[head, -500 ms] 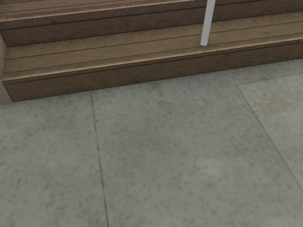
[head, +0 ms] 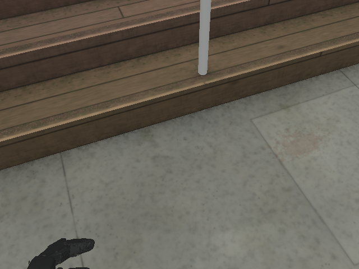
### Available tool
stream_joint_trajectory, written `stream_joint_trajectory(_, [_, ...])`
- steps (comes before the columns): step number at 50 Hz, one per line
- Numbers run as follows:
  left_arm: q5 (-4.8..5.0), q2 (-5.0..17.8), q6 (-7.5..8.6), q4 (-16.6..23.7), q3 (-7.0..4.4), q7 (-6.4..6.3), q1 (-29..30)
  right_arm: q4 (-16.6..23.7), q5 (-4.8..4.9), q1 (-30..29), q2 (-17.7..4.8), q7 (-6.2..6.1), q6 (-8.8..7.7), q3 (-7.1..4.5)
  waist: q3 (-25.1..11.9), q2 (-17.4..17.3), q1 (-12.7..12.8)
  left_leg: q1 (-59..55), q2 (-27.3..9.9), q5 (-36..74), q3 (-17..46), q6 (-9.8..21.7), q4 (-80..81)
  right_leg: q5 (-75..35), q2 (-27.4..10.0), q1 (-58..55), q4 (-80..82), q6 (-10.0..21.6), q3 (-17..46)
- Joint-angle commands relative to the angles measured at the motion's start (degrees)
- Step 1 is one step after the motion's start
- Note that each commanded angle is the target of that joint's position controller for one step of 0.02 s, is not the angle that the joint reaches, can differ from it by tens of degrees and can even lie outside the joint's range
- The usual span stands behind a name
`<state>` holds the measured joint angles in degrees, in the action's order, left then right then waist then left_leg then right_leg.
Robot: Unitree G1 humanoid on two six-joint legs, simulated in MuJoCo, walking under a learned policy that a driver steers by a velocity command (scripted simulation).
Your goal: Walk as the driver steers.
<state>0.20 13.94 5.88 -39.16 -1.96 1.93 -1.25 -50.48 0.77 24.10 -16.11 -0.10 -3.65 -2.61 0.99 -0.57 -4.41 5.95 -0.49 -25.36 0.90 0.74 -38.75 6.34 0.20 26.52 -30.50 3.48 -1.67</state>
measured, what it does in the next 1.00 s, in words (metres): walks ahead, turning left: left foot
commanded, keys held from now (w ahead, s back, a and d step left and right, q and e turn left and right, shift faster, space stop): w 0.10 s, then w+q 0.54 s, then q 0.26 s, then no key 0.10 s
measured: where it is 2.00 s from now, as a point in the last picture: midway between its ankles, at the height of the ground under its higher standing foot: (148, 252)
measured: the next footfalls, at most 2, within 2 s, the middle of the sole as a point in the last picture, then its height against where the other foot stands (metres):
left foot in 0.52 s outside the picture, level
right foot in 1.02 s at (164, 220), level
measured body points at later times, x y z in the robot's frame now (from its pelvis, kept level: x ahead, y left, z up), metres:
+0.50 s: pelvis +0.25 +0.03 +0.00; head +0.28 +0.03 +0.45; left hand +0.22 +0.31 -0.13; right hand +0.49 -0.17 -0.09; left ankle +0.38 +0.15 -0.71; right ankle +0.10 -0.10 -0.73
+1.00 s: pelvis +0.48 +0.08 +0.01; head +0.51 +0.10 +0.45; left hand +0.51 +0.38 -0.10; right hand +0.65 -0.16 -0.11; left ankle +0.38 +0.15 -0.73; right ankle +0.62 +0.03 -0.72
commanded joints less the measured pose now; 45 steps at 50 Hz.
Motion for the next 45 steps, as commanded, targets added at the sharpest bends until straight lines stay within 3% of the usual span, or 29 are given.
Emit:
stream_joint_trajectory(1, [0.44,11.09,-0.52,-2.64,-3.65,-0.59,-21.86,6.06,1.28,-0.29,-7.16,0.40,-3.08,-0.82,-15.59,11.27,10.54,39.53,-0.89,-5.45,5.71,1.35,-36.07,9.05,-21.68,-44.54,12.33,14.40,37.31])
stream_joint_trajectory(2, [0.51,9.20,-0.67,-1.99,-2.95,-0.58,-17.90,7.25,1.61,-4.62,-7.74,0.57,-3.22,-0.97,-9.50,7.98,9.14,39.78,-3.57,-0.17,3.95,1.78,-34.78,7.71,-19.20,-36.43,13.47,12.20,29.14])
stream_joint_trajectory(3, [0.16,7.78,-0.64,-1.65,-2.43,-0.28,-14.02,7.56,0.76,-6.73,-7.01,0.45,-2.99,-1.00,-5.24,4.13,7.28,37.63,-5.48,4.26,2.94,1.35,-31.29,4.24,-16.46,-28.32,15.80,11.12,23.99])
stream_joint_trajectory(4, [-0.21,6.42,-0.38,-1.33,-2.00,-0.06,-11.60,7.45,-0.06,-6.64,-6.68,0.29,-2.37,-1.37,-3.41,4.58,5.39,34.53,-7.08,7.23,3.23,0.96,-28.12,1.28,-14.45,-22.92,17.82,10.39,20.55])
stream_joint_trajectory(7, [-0.49,7.17,0.76,-2.65,-2.40,0.05,-10.41,6.58,0.11,-3.87,-3.86,0.21,-0.36,-1.04,-2.23,5.52,2.68,30.08,-7.93,12.13,2.91,-0.52,-25.52,-4.63,-12.88,-15.85,22.17,10.95,13.51])
stream_joint_trajectory(11, [-0.97,8.49,1.14,-5.59,-2.81,-1.06,-13.50,8.40,0.22,-9.67,-3.66,-0.03,0.08,-1.26,0.11,3.44,4.34,35.38,-7.23,22.85,5.36,-1.34,-17.11,-10.00,-12.71,-17.71,23.61,9.72,6.57])
stream_joint_trajectory(15, [-0.68,9.66,0.84,-7.12,-2.78,-1.69,-14.84,10.44,0.27,-15.81,-2.44,1.00,-0.37,-0.85,1.54,3.04,6.84,34.36,-5.43,31.98,3.46,-0.40,-5.28,-10.19,-12.26,-20.63,24.13,7.34,0.75])
stream_joint_trajectory(19, [-0.19,10.56,-0.27,-9.54,-2.98,-2.02,-18.40,14.13,0.40,-22.32,-1.50,2.44,-0.43,-0.26,3.89,2.37,9.62,37.87,-4.95,29.83,1.29,0.92,0.87,-11.57,-14.93,-28.79,22.17,6.59,-1.57])
stream_joint_trajectory(22, [0.36,11.46,-1.61,-10.31,-3.28,-2.31,-18.69,16.93,0.43,-24.33,-1.86,3.68,-0.35,-0.32,3.98,3.18,9.28,37.99,-3.81,22.13,-1.64,2.71,2.94,-19.67,-16.56,-33.80,17.48,5.22,-3.15])
stream_joint_trajectory(24, [0.52,13.20,-2.39,-9.67,-3.73,-2.84,-17.07,17.50,0.32,-21.17,-3.45,4.03,-0.11,-1.14,0.58,5.41,6.63,30.07,-0.37,16.35,-5.51,4.74,3.23,-38.84,-16.20,-34.08,10.15,3.74,-5.42])
stream_joint_trajectory(25, [0.48,13.88,-2.88,-9.40,-3.94,-3.21,-16.52,16.62,0.33,-15.80,-5.20,3.93,0.08,-2.19,-2.93,6.11,3.51,22.48,2.09,15.01,-7.11,6.08,3.82,-47.54,-15.44,-33.24,2.39,2.86,-6.74])
stream_joint_trajectory(26, [0.52,13.56,-3.17,-8.98,-3.75,-3.56,-15.97,14.46,0.47,-6.80,-8.10,3.35,0.18,-3.93,-7.72,4.61,-1.31,9.10,4.36,18.57,-7.00,8.16,7.51,-47.34,-13.09,-28.23,-9.66,1.05,-8.51])
stream_joint_trajectory(27, [-0.63,11.38,-2.48,-7.37,-2.76,-3.66,-16.93,12.98,0.34,2.02,-13.50,2.01,0.79,-5.77,-13.93,-3.19,-4.36,-9.37,-5.02,21.38,7.72,12.20,8.23,-27.70,-10.16,-13.01,-28.12,-1.31,-9.01])
stream_joint_trajectory(28, [-1.80,3.32,-0.37,-4.95,-0.20,-2.36,-22.32,13.76,0.22,-0.14,-17.71,1.96,0.33,-5.89,-19.35,-15.48,2.65,-26.88,-18.03,13.49,40.60,22.62,14.97,25.77,2.71,11.70,-45.79,-4.10,-1.61])
stream_joint_trajectory(29, [0.10,9.30,1.78,-4.71,-1.35,-1.28,-16.04,14.39,0.04,2.29,-12.37,1.93,0.02,-4.64,-22.38,-8.54,-2.18,-28.62,-18.66,10.17,44.50,21.85,19.86,25.91,0.64,17.61,-50.18,-3.03,8.32])
stream_joint_trajectory(30, [1.82,10.67,2.69,-2.70,-1.77,-0.91,-11.18,14.18,-0.30,0.00,-10.23,1.83,-0.27,-3.98,-13.98,-6.22,-2.03,-22.48,-16.63,14.58,35.42,19.23,20.32,20.72,-1.73,21.00,-48.60,-2.03,7.59])
stream_joint_trajectory(31, [1.13,9.70,3.01,-2.44,-1.42,-1.20,-9.95,14.86,0.00,-3.81,-9.28,1.73,-0.32,-3.69,-9.36,-0.20,0.41,-13.72,-14.05,20.11,28.40,17.43,20.68,16.02,-4.25,18.88,-43.64,-1.81,7.02])
stream_joint_trajectory(32, [-3.81,6.72,0.56,-3.57,-0.50,-1.46,-11.16,12.03,-3.07,-4.89,-9.42,1.05,0.74,-3.68,-3.59,4.77,3.69,-4.06,-12.15,32.32,22.06,14.33,20.88,12.28,-6.40,12.59,-37.98,-2.73,4.47])
stream_joint_trajectory(33, [-4.66,6.27,-1.26,-3.60,-0.37,-1.48,-13.95,12.70,-2.55,-6.17,-8.42,0.91,0.99,-3.23,-2.79,2.85,5.62,1.66,-10.16,43.09,17.92,13.76,21.41,12.70,-6.34,7.39,-36.32,-3.98,3.63])
stream_joint_trajectory(35, [-3.83,6.50,-3.54,-3.86,-0.45,-1.56,-16.90,12.62,-1.66,-6.77,-8.46,1.31,0.35,-3.02,-4.05,-0.31,7.08,5.75,-8.11,58.35,13.47,14.42,20.46,13.41,-5.08,3.24,-34.93,-5.70,2.34])
stream_joint_trajectory(36, [-3.23,6.61,-4.01,-3.58,-0.47,-1.62,-16.95,12.11,-1.45,-6.75,-9.06,1.38,0.23,-3.17,-4.37,-1.66,7.41,6.78,-7.21,60.73,11.87,14.22,20.45,12.15,-4.65,2.83,-33.03,-6.22,1.98])
stream_joint_trajectory(38, [-2.60,7.18,-4.43,-2.52,-0.59,-2.03,-14.28,11.24,-1.57,-5.63,-9.96,1.19,0.54,-3.47,-4.28,-2.98,6.73,7.00,-6.20,59.28,11.54,13.14,20.35,9.13,-3.91,3.32,-28.69,-6.81,1.70])
stream_joint_trajectory(41, [-2.52,6.54,-4.65,-0.99,-0.10,-1.85,-9.45,10.55,-1.20,-4.55,-9.54,0.80,1.60,-3.45,-3.92,-4.77,4.74,5.43,-4.57,55.52,11.83,11.82,19.15,3.84,-2.86,3.69,-21.06,-6.56,1.78])
stream_joint_trajectory(45, [-1.75,7.42,-4.12,0.46,0.04,-1.89,-5.49,9.72,-1.60,-2.52,-10.06,0.32,2.93,-3.86,-3.56,-5.20,2.25,0.73,-5.55,52.60,16.17,10.64,15.67,2.75,-0.89,3.00,-12.96,-5.58,3.01])
Velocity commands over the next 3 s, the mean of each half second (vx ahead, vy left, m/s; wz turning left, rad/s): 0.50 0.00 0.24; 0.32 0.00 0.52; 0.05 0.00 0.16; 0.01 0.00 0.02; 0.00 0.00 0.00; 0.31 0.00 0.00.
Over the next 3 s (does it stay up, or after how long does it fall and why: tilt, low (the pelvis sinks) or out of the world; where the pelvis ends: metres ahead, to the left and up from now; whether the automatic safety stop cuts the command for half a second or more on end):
stays up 0.66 0.15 0.02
